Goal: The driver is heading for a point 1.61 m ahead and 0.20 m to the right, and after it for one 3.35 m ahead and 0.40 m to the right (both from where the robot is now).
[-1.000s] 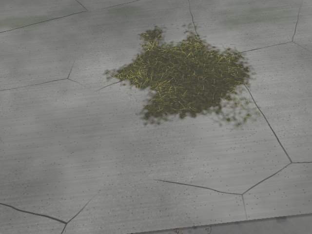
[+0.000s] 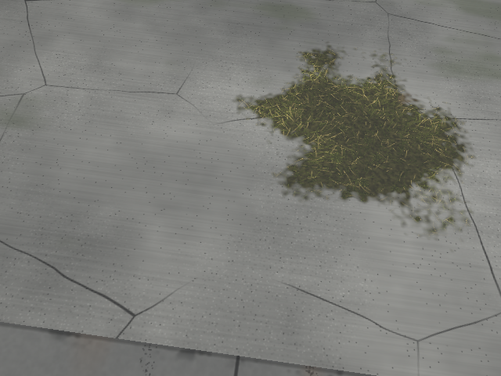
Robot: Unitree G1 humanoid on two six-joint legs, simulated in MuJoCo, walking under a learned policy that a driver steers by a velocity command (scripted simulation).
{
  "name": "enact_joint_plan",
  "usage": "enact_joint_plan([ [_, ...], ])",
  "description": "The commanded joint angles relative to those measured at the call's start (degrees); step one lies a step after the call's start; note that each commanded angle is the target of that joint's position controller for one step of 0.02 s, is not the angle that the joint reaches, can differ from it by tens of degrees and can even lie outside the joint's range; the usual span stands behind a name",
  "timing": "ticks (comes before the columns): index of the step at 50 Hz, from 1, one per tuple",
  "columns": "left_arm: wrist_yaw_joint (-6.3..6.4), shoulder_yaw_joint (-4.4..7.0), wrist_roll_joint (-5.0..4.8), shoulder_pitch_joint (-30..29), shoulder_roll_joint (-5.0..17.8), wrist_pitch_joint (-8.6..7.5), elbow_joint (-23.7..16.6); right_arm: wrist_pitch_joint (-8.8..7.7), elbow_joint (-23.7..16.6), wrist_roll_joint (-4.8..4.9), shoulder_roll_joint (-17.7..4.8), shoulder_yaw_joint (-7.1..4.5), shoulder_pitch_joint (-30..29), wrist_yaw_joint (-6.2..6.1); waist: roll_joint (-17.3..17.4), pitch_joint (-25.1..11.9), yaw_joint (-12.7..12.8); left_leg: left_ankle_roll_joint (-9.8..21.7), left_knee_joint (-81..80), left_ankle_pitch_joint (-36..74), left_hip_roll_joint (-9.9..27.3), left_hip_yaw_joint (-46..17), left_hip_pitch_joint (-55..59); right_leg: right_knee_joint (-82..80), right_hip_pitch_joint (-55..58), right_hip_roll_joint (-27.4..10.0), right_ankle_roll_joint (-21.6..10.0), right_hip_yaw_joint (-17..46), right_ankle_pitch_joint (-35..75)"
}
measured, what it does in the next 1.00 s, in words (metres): steps on the spot: right foot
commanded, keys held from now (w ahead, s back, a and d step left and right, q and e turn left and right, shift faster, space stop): w+q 0.06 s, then q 0.10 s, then no key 0.06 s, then e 0.78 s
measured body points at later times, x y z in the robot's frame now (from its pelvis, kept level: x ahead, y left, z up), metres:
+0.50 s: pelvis +0.09 -0.02 +0.00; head +0.11 -0.03 +0.45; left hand +0.23 +0.24 -0.10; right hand +0.23 -0.27 -0.11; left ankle +0.01 +0.09 -0.73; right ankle +0.14 -0.13 -0.73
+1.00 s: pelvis +0.07 +0.02 +0.01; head +0.10 +0.04 +0.46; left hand +0.25 +0.29 -0.11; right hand +0.15 -0.27 -0.08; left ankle +0.06 +0.11 -0.73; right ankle +0.02 -0.13 -0.65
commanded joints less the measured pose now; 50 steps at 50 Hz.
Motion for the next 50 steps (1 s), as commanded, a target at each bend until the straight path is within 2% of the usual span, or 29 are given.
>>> enact_joint_plan([
  [1,-0.32,1.95,0.31,-3.73,6.91,-1.95,-5.46,-1.69,-3.03,0.29,-9.00,-2.11,1.96,-1.18,10.53,-2.61,-1.53,9.92,-20.40,-16.76,14.10,-24.72,10.67,1.23,-14.42,-1.53,-0.53,3.60,8.98],
  [4,-1.01,1.42,0.25,-4.14,5.13,-3.61,-4.87,-2.26,-3.15,-0.78,-8.87,-1.96,3.01,-2.07,9.54,-2.53,-1.46,9.68,-21.11,-9.45,12.17,-21.99,10.76,-6.25,-12.44,0.00,0.25,2.81,15.88],
  [8,-0.80,0.32,0.61,-6.54,2.58,-3.87,-4.95,-1.60,-2.49,-0.30,-10.76,-2.77,3.55,-2.70,10.50,-2.27,-1.91,9.24,-16.59,6.06,9.60,-18.30,7.26,-19.18,-5.29,2.69,2.08,2.78,17.14],
  [11,-1.50,0.12,0.14,-6.09,3.21,-3.64,-4.59,-0.90,-1.99,-0.05,-10.91,-2.82,4.06,-2.40,10.92,-3.99,-2.36,9.23,-13.57,11.40,10.50,-19.30,5.08,-23.21,0.32,3.15,2.19,2.50,17.17],
  [13,-2.03,-0.10,0.26,-4.73,3.40,-3.57,-4.18,-0.63,-1.55,-0.17,-9.11,-2.04,3.87,-2.09,10.94,-5.63,-2.16,8.77,-10.96,14.84,11.58,-19.85,5.33,-24.92,4.00,2.54,1.38,2.22,17.38],
  [15,-2.63,-0.52,0.63,-2.45,2.30,-3.87,-3.38,-0.72,-1.30,-0.33,-5.95,-0.60,1.88,-1.87,9.73,-6.13,-0.15,6.68,-8.42,13.17,10.81,-19.51,3.94,-32.60,11.19,1.57,-0.40,1.56,22.54],
  [16,-2.65,-0.85,1.34,-2.00,1.70,-4.07,-3.24,-1.07,-0.66,-0.76,-3.93,0.23,2.54,-1.78,8.57,-6.03,0.52,4.38,-7.39,11.03,8.95,-18.43,2.80,-38.49,15.83,0.70,-1.49,2.33,29.04],
  [17,-2.30,-0.69,2.03,-1.57,4.15,-4.26,-3.83,-1.58,0.03,-2.24,-2.06,0.92,5.21,-1.80,4.35,-7.69,-0.69,1.04,-3.03,5.74,5.66,-15.07,1.54,-39.09,21.05,-5.05,-3.40,9.08,41.72],
  [18,-2.00,-0.56,2.37,-3.68,7.42,-3.96,-4.56,-1.89,1.09,-3.15,-2.17,0.82,12.14,-1.90,-4.88,-8.70,-6.01,-2.23,0.94,-7.62,0.65,-9.92,-0.62,-36.65,23.10,-10.44,-8.88,15.91,50.79],
  [19,-2.01,-1.34,1.41,-4.52,4.50,-3.45,-3.68,-1.68,1.29,-2.67,-3.58,0.56,12.33,-2.35,-9.26,-9.15,-5.74,-4.81,0.55,-8.56,1.69,-7.10,1.01,-38.94,19.17,-12.40,-14.08,20.55,39.07],
  [20,-2.35,-1.76,0.49,-5.44,2.97,-3.14,-4.13,-1.47,1.30,-2.18,-5.65,0.06,9.15,-2.63,-8.42,-6.49,-4.05,-5.49,-0.83,-5.76,2.04,-6.24,1.79,-39.89,16.53,-9.75,-13.68,20.83,31.24],
  [21,-2.45,-1.82,0.25,-5.41,3.28,-2.76,-4.01,-1.17,1.38,-1.90,-6.04,-0.24,7.17,-2.81,-7.17,-5.74,-3.15,-5.60,-1.34,-3.94,1.72,-5.35,2.28,-39.64,15.22,-7.99,-12.35,19.71,27.50],
  [22,-2.58,-1.55,-0.12,-5.43,4.94,-2.60,-4.51,-0.82,1.23,-1.91,-6.32,-0.46,6.22,-2.93,-6.35,-5.03,-2.76,-5.53,-1.68,-2.43,1.30,-4.81,2.69,-38.90,14.53,-6.63,-11.60,19.26,27.63],
  [24,-2.24,-0.63,-0.60,-4.50,7.69,-2.47,-4.93,-0.75,0.67,-1.77,-6.46,-0.74,5.98,-3.14,-4.75,-6.32,-2.45,-5.22,-1.01,0.22,0.79,-3.40,3.30,-36.79,15.26,-6.11,-11.58,19.95,33.04],
  [27,-1.65,-0.22,-0.88,-2.49,7.50,-1.81,-5.45,-1.06,0.40,-1.35,-5.42,-0.97,5.47,-3.54,-4.64,-10.35,-1.14,-5.55,3.14,1.58,-0.22,-2.26,2.09,-34.00,19.13,-6.71,-13.88,22.77,44.62],
  [30,-1.14,0.21,-1.00,-1.03,7.71,-0.75,-5.49,-1.08,-0.59,-0.85,-3.61,-0.90,3.78,-3.30,-6.52,-10.95,-0.20,-6.04,8.56,-13.68,-1.38,-3.21,-4.29,-35.72,23.17,-10.44,-16.78,29.82,48.15],
  [31,-1.00,0.50,-0.99,-0.75,8.10,-0.42,-5.54,-1.14,-0.76,-0.56,-3.69,-0.97,3.39,-3.14,-6.01,-10.79,0.17,-6.15,9.57,-15.73,-1.16,-3.98,-5.69,-36.48,23.67,-11.09,-16.95,31.32,47.43],
  [34,-0.13,1.31,-1.69,-5.03,8.73,1.33,-6.64,-1.67,0.22,0.06,-4.01,-1.28,5.04,-2.37,-4.88,-10.17,-1.49,-5.96,2.56,-8.81,-0.54,-4.10,-0.49,-36.91,18.14,-8.07,-13.64,28.59,40.49],
  [35,0.21,1.35,-2.20,-7.33,8.37,2.20,-7.30,-1.94,1.13,0.03,-3.85,-1.40,6.98,-1.94,-4.87,-9.71,-2.98,-5.38,-4.44,-2.13,-0.78,-2.69,4.52,-36.04,14.11,-5.63,-11.47,26.01,36.35],
  [36,0.52,1.16,-2.57,-8.13,7.23,2.80,-7.88,-1.99,1.66,-0.53,-5.20,-1.90,8.04,-1.69,-2.88,-8.86,-3.36,-4.05,-10.13,4.11,1.39,-3.88,9.55,-33.29,8.65,-2.16,-8.41,22.77,28.55],
  [37,0.51,0.26,-1.93,-6.95,4.07,2.85,-8.72,-1.57,0.82,-1.74,-10.80,-3.14,6.84,-1.91,9.31,-5.97,-1.37,1.36,-15.55,7.26,12.60,-16.92,12.57,-23.35,-1.98,5.22,-4.11,14.91,12.67],
  [38,0.43,0.85,-1.08,-5.28,5.59,2.09,-8.90,-1.86,-0.64,-3.84,-12.59,-3.60,3.87,-1.51,18.79,-3.73,-0.73,9.81,-16.97,18.81,23.81,-27.71,8.28,-10.44,-6.74,9.57,-1.42,8.65,-6.43],
  [39,0.30,2.26,-0.38,-2.13,9.14,1.61,-7.04,-2.20,-2.45,-4.11,-9.48,-2.58,1.18,-1.49,11.78,-3.69,0.26,12.23,-16.15,21.81,25.06,-25.45,7.16,0.48,-6.94,6.26,-0.04,10.27,-6.43],
  [40,0.23,2.84,-1.02,-0.26,9.58,1.73,-5.28,-2.37,-2.93,-3.33,-7.44,-1.90,-1.57,-1.66,7.92,-2.82,1.78,10.17,-14.73,21.90,21.64,-19.62,7.02,4.31,-7.10,5.82,0.65,10.09,-2.98],
  [41,0.59,2.72,-1.24,1.49,8.23,2.22,-3.77,-2.46,-3.17,-2.22,-6.96,-1.79,-3.15,-1.93,6.31,-2.12,2.29,7.87,-13.64,20.97,18.24,-14.87,8.72,6.58,-8.47,5.32,1.72,9.62,1.14],
  [42,0.79,2.45,-1.34,1.82,7.34,2.64,-3.27,-2.55,-3.07,-1.34,-6.23,-1.47,-3.25,-2.26,6.95,-1.86,1.57,7.29,-12.61,24.99,17.32,-12.20,10.72,9.27,-10.22,4.87,2.70,9.37,3.68],
  [45,0.54,1.65,-2.06,-0.41,5.70,2.87,-4.80,-1.60,-2.60,-1.89,-6.13,-1.40,-0.32,-3.01,9.09,-2.55,-0.84,8.42,-11.72,32.14,15.09,-5.52,14.35,8.55,-10.91,4.44,5.03,5.34,7.03],
  [47,0.33,1.08,-1.99,-2.83,4.95,2.92,-6.29,-0.86,-2.07,-1.93,-6.75,-1.74,1.87,-3.29,9.63,-3.00,-2.78,9.35,-11.53,32.32,16.40,-5.10,18.56,3.62,-12.12,3.22,5.99,4.41,7.46],
  [50,-0.32,0.33,-1.49,-3.66,4.01,3.07,-7.81,-0.18,-1.70,-1.74,-8.41,-2.48,1.99,-3.13,9.88,-3.90,-3.48,10.43,-11.97,31.12,18.70,-4.25,20.00,-2.83,-9.91,0.68,6.28,2.59,6.33],
])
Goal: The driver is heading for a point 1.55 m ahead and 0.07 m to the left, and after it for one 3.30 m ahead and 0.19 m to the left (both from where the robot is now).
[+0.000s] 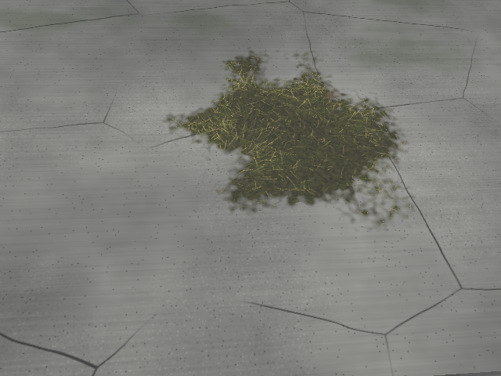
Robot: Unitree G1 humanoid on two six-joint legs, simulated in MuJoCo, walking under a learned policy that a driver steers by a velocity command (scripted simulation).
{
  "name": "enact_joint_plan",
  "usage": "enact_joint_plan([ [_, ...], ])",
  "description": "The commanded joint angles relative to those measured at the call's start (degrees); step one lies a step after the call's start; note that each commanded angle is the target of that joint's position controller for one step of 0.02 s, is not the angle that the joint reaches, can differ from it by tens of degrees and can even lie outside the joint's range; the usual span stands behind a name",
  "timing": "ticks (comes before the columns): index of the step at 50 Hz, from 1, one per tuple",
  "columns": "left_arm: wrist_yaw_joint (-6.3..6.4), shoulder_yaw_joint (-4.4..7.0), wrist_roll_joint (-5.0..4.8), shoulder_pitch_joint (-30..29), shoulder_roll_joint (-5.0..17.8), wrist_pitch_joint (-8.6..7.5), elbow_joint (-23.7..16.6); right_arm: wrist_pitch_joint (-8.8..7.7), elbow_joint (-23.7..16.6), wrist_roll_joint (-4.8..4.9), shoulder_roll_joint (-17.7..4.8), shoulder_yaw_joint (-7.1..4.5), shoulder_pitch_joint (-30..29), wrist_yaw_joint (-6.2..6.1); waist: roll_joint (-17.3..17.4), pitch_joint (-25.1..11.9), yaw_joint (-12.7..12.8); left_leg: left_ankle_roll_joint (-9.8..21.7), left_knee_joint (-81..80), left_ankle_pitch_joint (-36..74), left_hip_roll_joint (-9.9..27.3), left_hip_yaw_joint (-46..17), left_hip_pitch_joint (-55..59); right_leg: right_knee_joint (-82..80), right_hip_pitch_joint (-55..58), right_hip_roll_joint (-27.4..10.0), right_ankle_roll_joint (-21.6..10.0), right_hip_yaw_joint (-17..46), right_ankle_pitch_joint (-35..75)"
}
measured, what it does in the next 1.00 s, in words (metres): walks ahead: right foot, then left foot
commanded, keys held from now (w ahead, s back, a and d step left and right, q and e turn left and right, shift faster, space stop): e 0.26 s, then no key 0.04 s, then q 0.12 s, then w+q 0.58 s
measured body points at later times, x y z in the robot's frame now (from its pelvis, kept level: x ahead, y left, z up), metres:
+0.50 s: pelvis -0.01 -0.06 +0.00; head +0.00 -0.08 +0.45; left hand +0.20 +0.15 -0.09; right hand +0.04 -0.36 -0.12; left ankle +0.02 +0.10 -0.70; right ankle -0.02 -0.14 -0.74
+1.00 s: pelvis +0.12 +0.03 +0.00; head +0.15 +0.06 +0.45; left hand +0.24 +0.32 -0.12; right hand +0.22 -0.24 -0.09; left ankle +0.11 +0.11 -0.74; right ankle +0.13 -0.14 -0.66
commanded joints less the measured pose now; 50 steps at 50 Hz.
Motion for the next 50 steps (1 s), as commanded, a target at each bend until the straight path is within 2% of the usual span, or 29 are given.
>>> enact_joint_plan([
  [1,-0.60,-0.29,0.35,-5.58,2.55,-0.84,-7.02,0.07,-2.87,0.15,-11.48,-3.72,1.08,-0.11,9.36,-4.59,-2.71,11.07,-5.65,30.59,16.26,-10.14,11.29,-5.88,-6.20,-2.61,0.44,-2.32,-0.89],
  [5,-1.14,-0.59,0.55,-5.03,2.28,-0.62,-8.25,-0.01,-2.37,0.77,-12.76,-4.42,-0.92,1.00,10.12,-5.03,-2.09,11.06,-5.18,31.50,16.99,-6.59,7.53,-13.85,0.85,-3.36,-1.40,-6.22,-1.73],
  [8,-1.92,-0.30,0.38,-4.46,2.36,-0.12,-8.93,-0.15,-1.85,1.83,-13.22,-4.81,-1.69,1.62,10.90,-5.84,-1.58,10.09,-2.77,31.73,18.09,-5.37,7.60,-20.78,4.69,-2.51,-3.64,-8.55,-1.22],
  [10,-2.67,0.14,0.28,-2.04,2.21,0.14,-8.54,-0.27,-1.60,3.07,-13.27,-4.92,-3.20,1.74,10.18,-6.54,0.57,7.18,1.70,29.50,17.47,-3.08,5.82,-31.10,10.76,-1.18,-6.43,-10.30,5.67],
  [11,-2.45,0.81,0.63,0.56,3.37,0.02,-7.79,-0.50,-0.54,3.47,-12.22,-4.67,-1.63,1.74,8.02,-7.40,1.76,3.82,6.26,24.44,15.43,-0.46,2.46,-38.25,17.15,-0.09,-8.49,-9.31,13.77],
  [12,-1.65,2.60,0.64,4.09,8.85,-0.22,-7.58,-0.90,-0.44,2.04,-10.00,-4.00,0.19,1.80,-1.92,-9.65,2.20,-1.52,18.36,11.66,10.83,3.96,-8.53,-40.38,29.20,-6.31,-12.15,1.60,32.40],
  [13,-1.19,3.47,1.78,4.06,15.09,-1.19,-9.01,-1.04,-4.06,-0.98,-6.87,-2.46,-2.30,1.59,-16.13,-10.02,1.64,-7.11,34.23,-23.47,1.21,3.32,-26.27,-39.70,34.07,-22.37,-24.91,24.40,48.93],
  [14,-1.96,2.44,2.90,5.31,11.51,-2.85,-8.43,-0.82,-4.05,0.16,-9.49,-3.30,-6.32,1.03,-8.43,-13.55,5.90,-7.40,43.33,-25.98,0.67,-6.78,-26.83,-41.99,29.71,-24.53,-30.51,24.32,43.13],
  [15,-2.06,1.27,2.76,2.40,9.05,-3.96,-7.77,-0.30,-3.82,1.63,-10.68,-3.66,-6.80,0.84,-6.77,-9.73,3.87,-6.82,45.41,-21.33,2.02,-8.07,-27.33,-42.65,26.51,-21.29,-27.70,17.97,37.76],
  [17,-1.56,-0.52,1.36,-4.25,3.91,-4.62,-7.47,0.55,-1.16,1.12,-11.56,-4.14,-4.00,0.13,-3.76,-6.88,0.84,-6.86,40.69,-12.47,3.49,-8.53,-25.49,-42.57,23.42,-15.23,-21.57,9.91,32.10],
  [18,-1.24,-1.44,1.55,-5.58,2.24,-4.82,-7.12,0.76,-0.04,0.76,-11.00,-4.03,-2.19,0.17,-4.69,-7.46,-0.22,-7.49,40.44,-8.55,3.11,-7.88,-21.35,-42.49,21.01,-13.48,-20.96,6.80,35.38],
  [21,-0.96,-2.95,3.21,-5.82,-1.03,-5.37,-4.69,0.98,2.18,1.75,-7.30,-2.55,1.22,0.95,-5.34,-8.75,-1.08,-8.44,30.19,-3.55,3.59,-7.72,-12.92,-42.87,19.27,-10.70,-19.73,0.66,33.79],
  [22,-0.90,-2.72,3.29,-4.55,-0.24,-5.39,-3.83,0.99,2.01,1.84,-6.52,-1.93,0.36,1.22,-5.69,-8.59,0.17,-8.30,25.19,-2.68,3.75,-7.05,-11.45,-44.35,19.38,-10.23,-19.34,0.39,24.55],
  [23,-0.85,-1.98,3.20,-2.89,2.10,-5.33,-3.13,1.01,1.24,2.11,-6.77,-1.65,-1.78,1.37,-6.34,-7.12,2.14,-7.89,22.51,-2.92,3.45,-6.13,-11.69,-46.73,19.22,-10.95,-19.78,2.25,12.57],
  [25,-0.90,-0.21,2.71,0.33,7.58,-5.23,-1.68,0.75,-0.45,3.04,-9.67,-2.08,-4.72,1.31,-7.44,-2.85,4.80,-6.63,21.92,-5.92,2.78,-5.72,-17.76,-51.69,20.74,-15.22,-21.43,9.74,-5.58],
  [27,-0.89,0.07,2.20,2.31,7.46,-5.81,-0.38,-0.01,-0.97,3.36,-10.25,-2.22,-5.55,1.13,-5.35,0.35,5.45,-5.17,21.50,-7.10,3.76,-8.21,-24.47,-54.03,24.34,-18.71,-21.96,14.22,-11.27],
  [29,-0.78,0.12,1.72,3.33,6.59,-6.81,0.76,-0.90,-0.87,3.05,-9.14,-2.05,-5.05,1.14,-3.62,1.08,5.29,-4.12,21.89,-6.51,4.80,-9.81,-28.36,-55.15,27.78,-20.17,-21.96,14.33,-10.57],
  [32,-0.90,0.32,1.51,2.74,5.94,-8.04,1.42,-1.82,-0.74,2.79,-7.79,-1.76,-4.12,1.95,-2.71,0.04,4.49,-3.14,20.75,-4.71,5.81,-8.96,-27.89,-55.89,28.89,-19.36,-21.06,9.52,-6.40],
  [35,-1.50,0.89,1.21,1.61,6.81,-8.40,1.65,-2.07,-1.22,2.85,-6.64,-1.21,-3.84,3.06,-2.83,-0.77,3.91,-2.55,17.05,-3.57,5.94,-6.07,-22.66,-55.58,25.78,-17.79,-19.87,3.19,-2.29],
  [38,-2.45,1.41,0.53,1.68,8.00,-8.19,2.27,-1.70,-2.01,2.97,-6.93,-1.02,-3.47,3.72,-3.01,-1.00,3.38,-1.52,13.22,-2.79,5.04,-3.21,-16.85,-53.56,22.67,-17.36,-18.89,-1.16,-0.71],
  [41,-2.89,1.24,-0.02,0.11,7.64,-7.61,2.81,-1.10,-0.07,2.45,-8.29,-1.91,3.71,3.50,-1.21,-2.40,-1.06,0.36,7.07,-0.23,1.16,1.31,-3.58,-43.81,15.24,-15.30,-15.88,-7.16,0.05],
  [42,-2.89,0.42,0.87,0.15,5.62,-7.86,2.81,-0.86,1.82,2.77,-11.03,-3.45,10.80,2.95,0.90,-5.09,-4.29,2.06,6.36,-1.38,-0.61,0.65,6.26,-33.18,10.05,-12.75,-13.75,-10.85,5.87],
  [43,-2.85,-0.94,2.51,-2.46,1.54,-8.40,0.55,-0.86,3.13,3.01,-18.37,-5.87,19.57,2.00,14.49,-6.78,-7.76,7.87,-2.17,-8.46,9.75,-19.18,16.21,-8.53,-3.31,-5.48,-8.26,-17.31,4.07],
  [44,-2.60,-1.47,2.51,-5.01,0.64,-9.93,-3.33,-2.35,0.78,2.43,-22.11,-5.64,18.90,2.71,20.03,-8.56,-6.22,16.85,-14.24,-21.33,19.54,-50.41,20.60,5.83,-20.42,2.38,-6.63,-6.71,-10.49],
  [45,-3.06,-0.55,0.21,-5.14,5.32,-11.12,-3.22,-3.64,-0.47,2.23,-16.97,-4.16,15.46,3.26,13.19,-6.46,-5.70,17.11,-16.01,-22.87,21.26,-48.27,19.72,10.68,-25.37,-1.84,-7.83,-0.98,-7.25],
  [46,-3.42,-0.34,-0.38,-3.86,6.51,-11.73,-2.66,-4.31,-1.11,1.83,-13.88,-3.18,13.21,3.49,11.75,-4.00,-3.90,15.43,-14.69,-18.46,19.27,-42.10,16.58,9.54,-24.86,-3.83,-9.02,-1.10,-2.30],
  [47,-3.24,-0.25,0.91,-2.28,6.53,-12.00,-1.45,-4.45,-1.65,1.84,-12.28,-2.66,10.77,3.54,7.32,-2.40,-2.10,13.43,-13.45,-11.65,16.41,-35.97,13.01,6.14,-22.44,-5.65,-9.06,-1.11,2.49],
  [48,-3.05,-0.04,2.38,-2.14,6.51,-12.03,-1.01,-4.39,-2.11,1.64,-11.56,-2.29,8.46,3.37,6.63,-1.89,-0.81,11.93,-13.12,-3.80,13.97,-31.26,9.75,1.15,-19.15,-6.68,-8.64,-0.79,6.63],
  [50,-3.23,-0.10,2.82,-2.35,5.74,-11.40,-0.65,-4.38,-2.65,1.19,-11.85,-2.16,7.69,2.69,7.46,-2.32,0.05,11.16,-13.73,9.01,11.22,-25.98,6.51,-3.99,-14.36,-5.72,-7.00,-1.90,12.26],
])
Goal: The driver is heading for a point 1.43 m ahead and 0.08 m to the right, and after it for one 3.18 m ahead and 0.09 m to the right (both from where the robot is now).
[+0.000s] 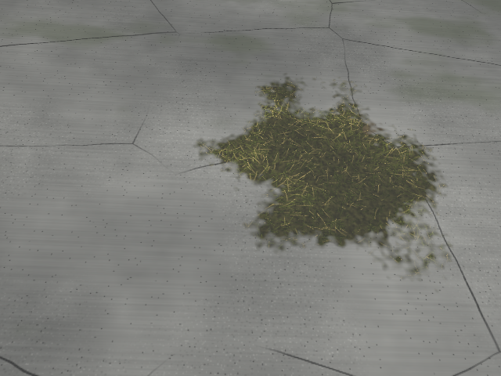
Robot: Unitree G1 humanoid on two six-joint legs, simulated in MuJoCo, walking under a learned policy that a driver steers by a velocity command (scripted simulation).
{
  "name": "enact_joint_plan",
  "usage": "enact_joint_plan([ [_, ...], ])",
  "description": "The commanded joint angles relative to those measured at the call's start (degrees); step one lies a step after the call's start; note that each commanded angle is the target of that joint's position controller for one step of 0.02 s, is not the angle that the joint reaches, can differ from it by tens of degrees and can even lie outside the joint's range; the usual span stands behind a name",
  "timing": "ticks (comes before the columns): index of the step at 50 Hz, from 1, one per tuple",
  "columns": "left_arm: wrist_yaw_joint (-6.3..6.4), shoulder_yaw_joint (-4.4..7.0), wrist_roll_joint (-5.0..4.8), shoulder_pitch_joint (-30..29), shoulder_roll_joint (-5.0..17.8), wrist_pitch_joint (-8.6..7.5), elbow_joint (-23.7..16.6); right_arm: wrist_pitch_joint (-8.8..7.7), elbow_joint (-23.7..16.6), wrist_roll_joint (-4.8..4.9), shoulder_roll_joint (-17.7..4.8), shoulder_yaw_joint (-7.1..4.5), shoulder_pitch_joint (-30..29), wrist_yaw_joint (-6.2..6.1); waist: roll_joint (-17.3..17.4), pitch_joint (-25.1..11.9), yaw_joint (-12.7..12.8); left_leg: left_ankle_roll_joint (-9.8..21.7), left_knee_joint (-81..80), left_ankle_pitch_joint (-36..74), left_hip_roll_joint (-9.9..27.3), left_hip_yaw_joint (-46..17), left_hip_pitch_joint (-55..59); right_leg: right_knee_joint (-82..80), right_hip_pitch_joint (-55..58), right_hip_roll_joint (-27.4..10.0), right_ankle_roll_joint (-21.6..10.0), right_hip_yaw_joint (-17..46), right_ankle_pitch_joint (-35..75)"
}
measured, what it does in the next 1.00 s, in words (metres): goes down: right foot 0.15 m lower, then left foot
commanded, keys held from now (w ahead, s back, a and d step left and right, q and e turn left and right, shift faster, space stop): w+q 0.28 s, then w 0.04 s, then w+e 0.68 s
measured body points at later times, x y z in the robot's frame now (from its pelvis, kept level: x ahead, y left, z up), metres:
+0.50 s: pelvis +0.35 -0.05 -0.13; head +0.37 -0.05 +0.32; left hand +0.52 +0.26 -0.18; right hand +0.37 -0.35 -0.25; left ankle +0.00 +0.07 -0.71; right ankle +0.50 -0.13 -0.86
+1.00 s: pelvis +0.66 -0.03 -0.16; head +0.68 -0.03 +0.29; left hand +0.66 +0.24 -0.30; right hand +0.90 -0.26 -0.20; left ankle +0.76 +0.07 -0.89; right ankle +0.51 -0.14 -0.84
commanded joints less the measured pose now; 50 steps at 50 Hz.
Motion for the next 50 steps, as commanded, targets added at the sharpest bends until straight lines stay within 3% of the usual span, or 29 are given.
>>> enact_joint_plan([
  [1,0.13,1.24,0.86,-3.78,5.33,-0.81,-4.67,-1.24,-4.19,-0.33,-10.35,-2.76,0.29,-1.08,6.82,-0.65,0.02,10.50,-15.12,13.08,12.81,-17.76,9.37,-6.42,-12.28,-0.98,1.72,2.00,8.54],
  [5,0.33,-0.35,1.28,-11.49,0.80,-0.62,-7.50,-0.83,-1.49,0.01,-11.58,-3.40,1.98,-2.99,8.72,-0.62,-0.91,7.43,-13.97,21.77,7.16,-10.11,0.91,-23.33,-0.83,4.09,2.78,-0.23,22.58],
  [6,-0.13,0.42,1.24,-8.58,2.63,-0.96,-5.95,-1.16,-1.69,-0.98,-11.71,-3.54,2.22,-3.04,9.37,-4.36,-0.25,7.67,-11.81,25.08,9.30,-11.24,0.81,-15.47,2.90,3.96,2.42,0.39,27.59],
  [11,-1.53,1.15,0.51,-16.55,4.35,-2.08,-9.08,-0.12,-0.27,0.62,-8.99,-3.27,7.42,-2.85,6.46,-0.45,-3.14,9.51,-3.87,22.18,11.91,-20.82,14.42,-17.99,-13.76,2.79,-0.56,4.08,18.42],
  [12,-2.27,1.78,-0.51,-18.96,5.66,-2.71,-10.30,0.05,2.48,1.57,-9.24,-3.85,12.03,-4.05,8.36,0.35,-4.85,9.75,-0.77,17.80,14.60,-26.99,28.50,-19.53,-27.15,0.07,-1.42,10.90,17.03],
  [14,-3.26,1.99,-0.99,-22.97,6.08,-3.71,-11.52,0.37,4.06,2.19,-9.55,-4.35,15.26,-5.26,8.89,2.88,-7.29,10.23,1.29,18.51,17.11,-31.23,40.25,-19.85,-42.79,-1.60,-1.07,11.57,10.54],
  [16,-4.28,1.18,-0.61,-25.34,4.72,-4.37,-12.55,0.77,3.17,1.80,-8.78,-4.10,11.72,-6.61,5.51,6.13,-7.60,8.59,1.16,14.89,12.77,-25.78,27.67,-28.48,-34.97,-1.58,-0.59,7.69,20.68],
  [18,-5.06,-0.26,0.38,-20.17,-0.09,-4.18,-10.27,0.49,3.09,1.24,-8.58,-3.98,7.57,-6.79,3.36,4.80,-6.38,4.96,0.16,2.85,7.24,-17.28,4.45,-34.83,-5.57,0.72,-0.66,4.31,44.06],
  [19,-4.83,-0.34,0.26,-17.51,-0.28,-3.61,-9.00,0.16,3.09,0.46,-9.53,-4.25,7.48,-6.47,3.54,3.48,-6.69,4.54,-0.26,-1.49,6.72,-16.49,-0.23,-33.42,3.48,1.19,0.23,4.16,48.24],
  [22,-2.18,1.40,-0.41,-7.62,3.40,-2.24,-6.33,-1.28,3.67,0.91,-8.00,-3.69,5.50,-4.85,3.19,3.41,-1.98,2.16,11.25,4.67,4.47,-14.60,5.96,-37.51,8.77,0.04,1.37,3.01,41.93],
  [24,-1.20,3.96,-1.32,12.86,8.55,-2.18,0.83,-1.48,4.62,0.25,-9.28,-3.43,1.70,-3.68,4.42,-5.14,8.17,-1.01,35.34,23.05,3.64,-10.50,6.35,-39.35,26.77,0.19,0.67,-1.27,43.43],
  [25,-0.86,3.92,-0.87,22.45,8.85,-1.36,4.84,-2.15,6.39,-0.09,-7.24,-2.88,1.62,-2.75,-3.23,-8.83,13.43,-4.25,59.90,9.59,-1.16,-6.94,-3.63,-38.64,40.68,-2.55,-2.01,0.45,44.62],
  [26,-2.11,1.59,1.94,24.04,10.94,-1.60,6.38,-2.38,7.67,0.12,3.09,-0.63,15.29,-2.02,-22.73,-16.98,4.33,-6.69,90.35,-37.84,-6.21,-11.44,-29.95,-16.53,63.23,-10.06,-8.69,14.25,65.56],
  [27,-2.81,1.92,1.86,24.72,11.01,0.35,6.20,-3.88,7.17,1.54,2.02,0.77,22.29,-1.86,-27.64,-24.73,2.87,-6.67,94.39,-36.26,-5.48,-12.79,-33.01,-21.17,64.68,-12.02,-13.27,25.75,66.28],
  [28,-2.25,3.33,0.39,23.29,13.17,2.10,6.92,-4.24,3.79,2.96,-2.32,0.51,17.41,-1.62,-17.07,-26.91,2.78,-7.36,92.77,-28.53,-2.49,-7.08,-38.54,-34.97,61.99,-18.16,-19.71,38.37,31.71],
  [29,-1.43,2.09,-1.51,13.64,8.08,2.40,3.91,-4.01,1.36,2.36,-5.26,-0.19,6.19,-2.84,2.22,-18.41,2.63,-5.64,82.55,-17.61,2.10,-3.24,-40.19,-44.55,49.47,-16.12,-18.17,42.26,5.37],
  [30,-0.48,2.23,-1.72,8.46,10.91,1.48,2.65,-3.88,-1.64,2.69,-5.82,-0.13,0.42,-3.59,0.52,-11.45,1.29,-6.33,83.04,-13.55,2.38,-3.12,-42.46,-47.33,38.90,-19.11,-21.10,49.52,0.77],
  [32,-0.45,0.35,1.24,3.59,6.52,-0.70,1.43,-2.93,-2.31,0.33,-6.02,-0.06,-3.16,-4.05,8.73,-5.72,-1.57,-3.64,69.63,-9.65,8.62,-8.59,-33.15,-45.17,17.96,-16.49,-19.16,41.84,5.53],
  [33,0.00,-0.62,0.75,2.15,3.50,-1.60,1.80,-3.10,-2.77,0.30,-5.84,-0.71,-5.35,-3.64,5.32,-1.16,-3.57,-2.09,56.68,-3.70,10.07,-9.36,-30.58,-46.67,10.83,-10.98,-15.52,33.50,8.27],
  [34,0.29,-0.66,0.30,3.06,3.17,-1.85,2.62,-3.64,-3.55,-0.99,-4.39,-0.31,-7.69,-3.60,0.42,0.93,-2.70,-2.61,52.27,-1.74,9.61,-7.42,-31.73,-46.03,9.34,-8.63,-15.11,29.11,20.18],
  [36,2.22,-1.03,-0.25,6.96,2.83,-1.04,3.79,-4.47,-6.67,-3.54,-1.76,0.36,-14.28,-3.53,-1.23,1.09,-0.52,-6.40,27.06,13.05,6.27,-2.49,-18.35,-49.22,1.75,-0.30,-13.59,16.24,30.28],
  [38,3.11,-0.53,-0.84,10.55,3.77,0.15,4.74,-4.61,-7.12,-2.17,1.04,1.05,-16.76,-2.87,-2.39,-2.24,1.46,-8.58,14.03,21.79,1.93,-1.11,-11.48,-48.02,6.06,0.53,-12.52,13.75,34.77],
  [42,3.71,0.08,-2.63,16.44,2.56,2.09,6.42,-4.03,-9.17,-0.52,-0.95,-0.17,-23.84,-1.78,-1.53,-0.43,4.67,-7.45,1.53,23.53,-0.61,-2.70,-11.94,-44.38,16.73,-1.73,-10.38,19.83,24.54],
  [44,3.94,0.51,-2.08,16.73,1.92,3.21,6.19,-4.36,-9.29,-0.31,-2.01,-0.99,-23.67,-1.22,-2.33,-1.03,3.95,-5.43,-0.43,18.45,-0.24,-4.01,-11.82,-39.93,22.26,-2.87,-9.81,23.15,23.41],
  [46,3.74,0.87,-1.56,13.94,1.82,3.61,4.41,-5.01,-7.53,-0.47,-4.08,-2.33,-16.01,-1.47,-2.64,-5.18,-0.33,-1.89,-3.69,15.18,0.41,-3.43,-0.56,-32.53,22.11,-0.66,-8.65,23.19,28.77],
  [47,3.30,0.56,-0.83,10.71,1.45,3.36,2.34,-5.29,-6.15,-1.46,-6.74,-3.33,-7.11,-1.73,-0.24,-11.68,-5.12,2.26,-0.66,16.70,6.97,-8.45,14.76,-19.85,14.81,2.34,-7.00,20.35,24.52],
  [48,2.85,-1.14,-0.82,19.59,-3.94,2.81,2.43,-4.54,-4.45,-1.65,-10.86,-4.50,0.29,-1.91,13.42,-21.51,-3.74,11.83,0.02,14.90,21.52,-27.05,36.52,-1.66,-2.36,9.88,-3.01,13.28,-1.49],
  [49,2.59,-1.39,-1.57,19.71,-0.92,2.60,1.32,-4.05,-2.96,-0.04,-8.27,-4.45,2.32,-1.40,18.54,-22.93,-4.06,14.28,-5.45,-3.32,27.32,-42.31,37.95,7.33,-12.42,7.84,-2.20,10.92,-18.70],
  [50,2.68,0.41,-2.35,14.11,3.96,2.91,0.96,-3.79,-3.43,-0.15,-4.68,-3.66,-0.65,-1.67,11.07,-13.45,-4.68,11.42,-8.34,-12.67,24.25,-37.99,29.89,10.79,-16.46,4.56,-1.62,10.50,-13.66],
])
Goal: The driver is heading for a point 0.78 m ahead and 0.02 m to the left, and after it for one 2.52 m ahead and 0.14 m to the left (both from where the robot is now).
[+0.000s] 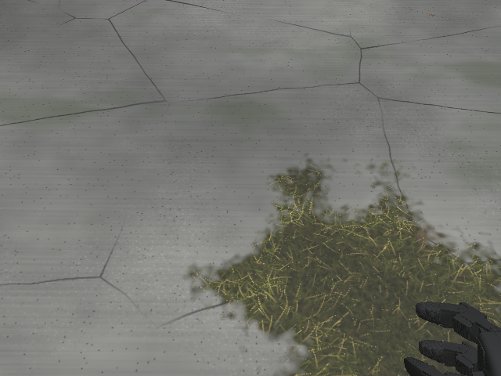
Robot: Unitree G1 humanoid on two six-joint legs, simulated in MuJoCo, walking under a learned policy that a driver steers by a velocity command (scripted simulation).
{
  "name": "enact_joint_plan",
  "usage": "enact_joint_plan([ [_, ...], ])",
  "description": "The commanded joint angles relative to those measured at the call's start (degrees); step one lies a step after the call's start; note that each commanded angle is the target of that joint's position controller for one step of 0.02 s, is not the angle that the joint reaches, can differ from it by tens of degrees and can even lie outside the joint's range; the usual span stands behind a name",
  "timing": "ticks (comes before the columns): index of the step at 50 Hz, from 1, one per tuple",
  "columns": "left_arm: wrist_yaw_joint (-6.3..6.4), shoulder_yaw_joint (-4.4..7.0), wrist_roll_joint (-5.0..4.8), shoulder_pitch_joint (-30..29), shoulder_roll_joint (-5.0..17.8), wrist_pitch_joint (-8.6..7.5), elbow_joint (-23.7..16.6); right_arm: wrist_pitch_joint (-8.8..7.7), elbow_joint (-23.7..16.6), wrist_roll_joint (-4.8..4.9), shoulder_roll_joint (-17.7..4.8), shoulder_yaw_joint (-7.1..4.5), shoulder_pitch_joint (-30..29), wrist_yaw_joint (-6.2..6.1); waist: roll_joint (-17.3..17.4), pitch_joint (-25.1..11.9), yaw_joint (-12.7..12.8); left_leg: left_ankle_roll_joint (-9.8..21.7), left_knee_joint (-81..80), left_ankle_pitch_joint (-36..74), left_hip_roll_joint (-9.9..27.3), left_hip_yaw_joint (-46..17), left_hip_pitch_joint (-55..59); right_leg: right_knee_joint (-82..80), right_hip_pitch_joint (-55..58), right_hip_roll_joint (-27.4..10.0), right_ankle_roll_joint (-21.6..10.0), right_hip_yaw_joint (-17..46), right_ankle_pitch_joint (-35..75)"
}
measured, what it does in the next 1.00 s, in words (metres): walks ahead: right foot, then left foot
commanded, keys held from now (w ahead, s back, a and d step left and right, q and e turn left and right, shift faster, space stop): w+e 0.26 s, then w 0.04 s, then no key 0.02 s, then q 0.32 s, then w+q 0.36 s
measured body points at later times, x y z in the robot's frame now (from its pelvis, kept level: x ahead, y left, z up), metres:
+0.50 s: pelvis +0.22 -0.08 +0.00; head +0.27 -0.11 +0.45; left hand +0.49 +0.10 -0.08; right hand +0.19 -0.36 -0.13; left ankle +0.12 +0.10 -0.66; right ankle +0.29 -0.20 -0.72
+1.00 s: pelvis +0.35 -0.05 +0.01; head +0.37 -0.02 +0.46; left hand +0.44 +0.25 -0.12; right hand +0.49 -0.33 -0.08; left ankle +0.34 +0.04 -0.73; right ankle +0.29 -0.20 -0.70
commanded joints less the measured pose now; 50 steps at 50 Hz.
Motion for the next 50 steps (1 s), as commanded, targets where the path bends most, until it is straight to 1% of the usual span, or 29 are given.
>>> enact_joint_plan([
  [1,-0.15,1.92,-0.38,-3.19,8.86,-0.32,-6.72,0.88,1.25,0.28,-6.84,-3.40,15.01,-0.39,6.74,-4.54,-8.33,10.85,-12.84,-17.63,22.87,-30.19,32.91,19.45,-32.93,-7.97,2.12,-2.32,4.26],
  [2,-0.24,2.06,0.39,-5.62,8.00,0.06,-7.70,0.87,1.75,0.15,-5.68,-2.99,12.16,-0.11,5.20,0.25,-6.85,10.28,-15.17,-11.87,20.55,-24.36,25.50,17.12,-31.90,-9.43,2.63,-3.12,6.76],
  [3,-0.40,2.17,0.71,-5.50,6.93,0.42,-8.11,0.66,2.25,-0.23,-5.19,-2.87,10.32,0.05,6.39,1.59,-5.02,9.32,-16.90,-8.32,18.97,-20.24,20.38,14.68,-28.95,-11.20,2.95,-3.05,8.37],
  [4,-0.54,2.02,0.53,-4.70,5.57,0.81,-8.13,0.45,2.71,-0.36,-5.22,-2.94,9.17,0.32,7.15,2.35,-3.87,8.63,-18.66,-5.74,17.57,-16.10,16.19,13.03,-26.00,-12.03,3.30,-4.03,8.92],
  [5,-0.64,1.64,0.61,-5.05,4.23,1.00,-8.60,0.22,3.25,-0.21,-5.71,-3.21,9.00,0.46,7.24,2.13,-3.70,8.99,-19.99,-3.08,17.26,-13.14,14.39,12.06,-25.06,-12.22,3.54,-5.17,10.24],
  [8,-0.85,1.37,1.29,-8.41,3.60,1.14,-10.75,-0.32,5.50,-0.21,-8.58,-4.20,10.19,0.20,5.80,1.13,-3.83,10.61,-21.84,3.43,18.42,-7.20,14.67,6.22,-26.10,-13.57,4.22,-5.21,16.66],
  [13,-2.51,0.75,0.78,-16.25,3.40,0.07,-13.27,0.35,8.16,0.54,-11.45,-4.87,12.26,-0.34,4.49,1.30,-6.28,8.00,-21.07,6.66,16.83,2.81,17.59,-8.65,-23.26,-12.90,3.84,-7.85,29.83],
  [15,-2.96,0.41,0.83,-19.71,3.15,-0.15,-14.69,0.67,9.59,1.29,-12.51,-5.06,14.92,-0.02,4.39,2.25,-7.51,7.65,-20.68,4.79,17.41,3.68,18.51,-12.88,-21.28,-12.23,3.10,-8.76,28.89],
  [18,-3.31,0.54,1.55,-22.18,3.76,-0.55,-16.38,1.75,11.81,2.00,-13.83,-5.16,16.83,0.30,5.11,3.38,-6.82,6.77,-15.06,17.24,18.70,3.24,21.43,-18.83,-17.63,-9.64,1.13,-10.58,22.31],
  [19,-3.36,0.99,1.83,-19.72,4.63,-0.89,-15.85,2.13,12.39,2.39,-14.35,-5.07,16.39,0.28,5.77,1.70,-4.79,5.73,-10.71,24.60,18.09,3.29,22.12,-22.10,-12.77,-8.19,0.15,-11.75,22.65],
  [20,-3.10,2.03,2.22,-13.50,6.59,-1.21,-13.68,2.30,12.88,2.61,-13.91,-4.62,16.18,0.30,5.30,-2.13,-1.30,4.02,-3.20,31.47,15.72,4.43,21.06,-26.46,-2.76,-6.05,-1.33,-13.56,27.88],
  [21,-2.46,3.26,2.76,-7.05,10.28,-1.32,-11.77,2.00,13.04,1.87,-11.94,-3.65,17.42,0.38,4.02,-6.93,1.28,1.07,6.93,26.64,12.28,6.39,14.76,-25.69,10.13,-8.60,-2.80,-11.41,41.46],
  [22,-1.40,3.92,4.41,-1.00,15.80,-0.80,-11.38,1.32,11.60,-0.76,-6.31,-1.38,21.76,1.20,-9.22,-17.05,0.71,-3.72,28.19,-11.88,6.33,7.34,-4.11,-19.54,32.84,-27.02,-10.82,7.32,69.20],
  [23,-1.40,3.47,3.57,-0.16,14.72,-0.32,-11.55,1.25,13.94,0.77,-6.58,-0.96,26.76,1.27,-12.64,-27.78,1.40,-5.09,41.60,-34.99,1.66,-3.81,-7.79,-23.32,35.06,-35.40,-18.50,19.39,70.80],
  [24,-1.76,2.87,3.05,-1.80,11.79,-0.14,-11.40,1.74,14.33,2.75,-12.66,-2.86,22.50,1.01,-5.45,-23.18,2.88,-4.78,44.68,-33.01,4.08,-7.49,-9.31,-24.87,28.70,-31.22,-16.21,11.51,68.25],
  [25,-1.85,2.13,2.43,-6.10,9.82,-0.46,-10.95,2.25,12.75,3.25,-11.77,-2.65,18.46,0.57,-5.27,-15.87,0.94,-4.27,42.46,-30.11,6.17,-5.26,-12.74,-26.12,23.15,-28.24,-13.32,5.48,63.01],
  [26,-1.90,1.40,2.18,-9.99,7.43,-0.86,-10.75,3.13,13.15,2.30,-10.60,-2.58,17.23,-0.31,-2.96,-11.04,-0.94,-4.79,38.82,-26.23,8.08,-4.07,-12.09,-28.72,16.47,-25.92,-11.41,1.91,58.18],
  [27,-1.91,0.94,2.24,-13.46,5.54,-1.20,-10.59,4.43,13.51,1.50,-10.34,-2.85,17.60,-1.01,-3.50,-8.44,-3.27,-5.16,35.89,-22.74,9.47,-3.76,-7.94,-31.32,9.71,-24.44,-10.29,-1.03,54.64],
  [29,-1.78,1.14,3.40,-17.38,5.45,-1.87,-10.19,6.57,14.16,1.33,-8.67,-2.92,20.07,-1.80,-4.80,-6.69,-5.98,-6.30,35.00,-17.30,8.41,-2.01,-0.35,-35.45,0.55,-23.43,-10.59,-5.67,52.77],
  [32,-0.56,1.77,3.17,-19.40,6.88,-1.84,-9.10,7.91,11.82,0.99,-7.90,-3.11,17.57,-2.36,-4.61,-4.57,-6.39,-6.69,29.51,-12.96,8.68,-1.32,-1.60,-38.04,-0.88,-24.11,-10.97,-9.56,47.42],
  [35,0.33,2.41,2.22,-17.52,8.10,-1.39,-7.45,8.22,9.73,1.22,-7.51,-2.96,13.30,-1.34,-4.90,-3.84,-4.31,-5.07,23.54,-8.09,10.36,-0.78,-3.14,-43.06,0.70,-25.04,-10.49,-9.20,20.76],
  [36,0.46,2.65,1.99,-17.10,8.84,-1.42,-7.00,8.12,8.95,1.34,-7.72,-3.00,11.82,-0.92,-5.15,-2.92,-3.90,-4.35,21.71,-7.86,10.58,-0.70,-4.09,-44.38,1.54,-25.79,-10.36,-8.25,15.37],
  [39,0.31,3.36,1.44,-15.87,10.46,-1.60,-5.97,7.48,7.78,1.39,-8.06,-3.16,8.81,0.18,-3.17,-1.00,-3.16,-2.39,16.32,-8.75,10.46,0.21,-5.62,-45.62,5.25,-27.34,-9.44,-8.16,10.22],
  [43,-0.55,4.13,0.51,-14.96,11.85,-1.30,-5.24,7.08,7.29,1.57,-7.90,-3.22,7.11,1.30,-3.15,0.37,-2.77,-0.16,10.48,-11.96,9.58,3.44,-2.61,-44.32,7.46,-27.30,-7.70,-11.02,6.99],
  [46,-1.11,4.21,-0.41,-16.62,11.59,-0.51,-5.10,6.94,9.33,1.66,-7.58,-3.50,11.42,1.66,-1.26,0.26,-5.92,2.33,1.52,-9.32,6.49,8.10,8.00,-37.48,3.58,-24.60,-4.71,-16.21,4.91],
  [47,-1.29,3.72,-0.15,-16.88,9.82,-0.42,-5.07,7.01,11.26,1.82,-9.15,-4.35,16.07,1.28,0.52,-0.58,-7.65,3.79,-0.75,-9.81,4.49,8.28,14.78,-30.57,-0.14,-22.10,-2.87,-18.99,6.19],
  [48,-1.55,2.49,1.05,-18.67,5.96,-0.65,-6.10,6.90,13.24,2.22,-14.15,-6.25,23.84,0.54,9.88,-2.49,-10.29,7.74,-5.49,-10.24,9.75,-2.46,24.60,-12.03,-8.66,-17.04,0.72,-24.49,9.86],
  [49,-1.48,1.61,2.13,-23.33,3.78,-1.69,-11.37,6.00,12.57,1.76,-22.91,-8.01,27.44,0.53,23.22,-1.50,-10.78,18.30,-14.03,-16.85,21.96,-34.12,34.94,7.25,-33.11,-5.98,5.18,-22.08,-5.13],
  [50,-2.02,2.21,1.03,-24.96,7.04,-3.28,-11.04,4.21,11.16,1.13,-18.25,-6.43,25.60,1.18,13.80,-2.41,-11.20,20.36,-17.49,-18.46,24.44,-37.99,36.92,14.46,-40.51,-7.55,4.18,-10.53,-6.70],
])
Keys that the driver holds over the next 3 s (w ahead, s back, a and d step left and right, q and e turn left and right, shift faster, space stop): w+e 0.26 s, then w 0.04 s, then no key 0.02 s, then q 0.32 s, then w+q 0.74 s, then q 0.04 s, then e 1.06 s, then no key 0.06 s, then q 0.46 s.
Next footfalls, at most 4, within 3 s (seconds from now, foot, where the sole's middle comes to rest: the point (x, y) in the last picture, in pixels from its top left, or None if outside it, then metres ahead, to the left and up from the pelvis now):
0.42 right None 0.33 -0.21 -0.76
0.96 left None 0.38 0.05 -0.76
1.40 right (312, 292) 0.74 -0.10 -0.76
1.78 left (226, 288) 0.73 0.15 -0.76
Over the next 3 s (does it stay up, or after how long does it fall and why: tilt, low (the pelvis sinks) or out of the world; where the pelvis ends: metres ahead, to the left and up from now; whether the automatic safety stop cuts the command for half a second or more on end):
stays up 0.72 0.00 0.01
